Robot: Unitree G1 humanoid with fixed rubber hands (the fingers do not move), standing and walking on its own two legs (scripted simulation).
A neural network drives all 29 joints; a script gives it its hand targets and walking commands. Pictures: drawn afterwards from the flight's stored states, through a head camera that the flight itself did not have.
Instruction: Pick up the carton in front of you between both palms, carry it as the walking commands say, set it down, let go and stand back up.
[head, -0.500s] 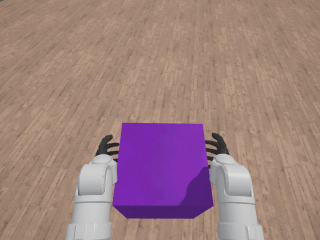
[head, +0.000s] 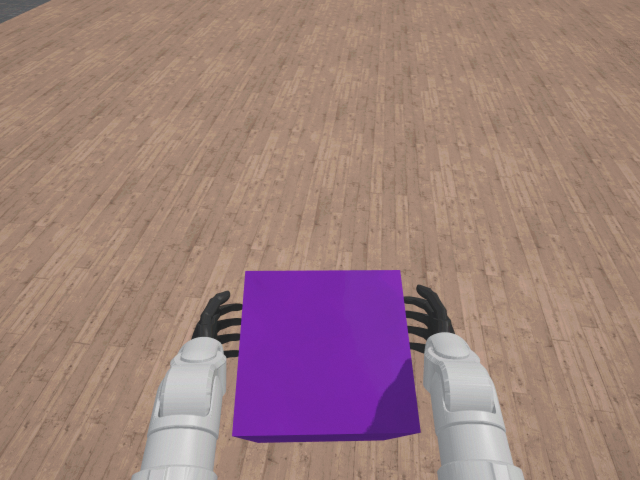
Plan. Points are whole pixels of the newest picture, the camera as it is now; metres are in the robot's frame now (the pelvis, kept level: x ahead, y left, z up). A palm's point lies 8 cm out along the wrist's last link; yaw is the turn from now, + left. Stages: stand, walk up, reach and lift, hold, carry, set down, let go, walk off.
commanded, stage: carry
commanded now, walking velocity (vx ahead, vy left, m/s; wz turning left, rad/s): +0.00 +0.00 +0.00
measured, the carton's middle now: (321, 365) +0.31 +0.00 -0.08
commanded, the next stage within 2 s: hold in 1.16 s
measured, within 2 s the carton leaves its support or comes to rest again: neither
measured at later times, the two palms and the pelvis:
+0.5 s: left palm (200, 378) +0.24 +0.14 +0.04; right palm (454, 373) +0.24 -0.15 +0.04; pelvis -0.04 +0.00 +0.00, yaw +0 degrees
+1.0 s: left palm (205, 389) +0.22 +0.13 +0.04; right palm (463, 385) +0.23 -0.16 +0.04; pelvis -0.06 -0.01 +0.00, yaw -1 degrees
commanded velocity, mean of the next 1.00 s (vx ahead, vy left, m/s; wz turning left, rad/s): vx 0.00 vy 0.00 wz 0.00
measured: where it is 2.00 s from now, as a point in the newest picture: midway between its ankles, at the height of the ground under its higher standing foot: outside the picture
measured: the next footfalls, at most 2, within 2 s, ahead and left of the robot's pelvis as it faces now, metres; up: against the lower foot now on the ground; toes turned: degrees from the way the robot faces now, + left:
none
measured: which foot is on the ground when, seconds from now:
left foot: down 0.00-1.00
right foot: down 0.00-1.00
